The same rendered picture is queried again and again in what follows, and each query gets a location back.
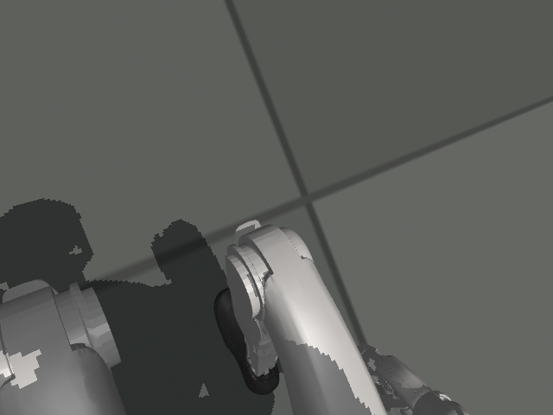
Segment right robot arm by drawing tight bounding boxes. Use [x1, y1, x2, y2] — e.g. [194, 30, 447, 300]
[412, 391, 469, 415]

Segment right robot foot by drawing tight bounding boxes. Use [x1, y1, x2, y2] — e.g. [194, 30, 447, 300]
[214, 287, 279, 395]

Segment right robot hand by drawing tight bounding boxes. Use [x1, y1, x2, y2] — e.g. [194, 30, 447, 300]
[357, 342, 432, 415]

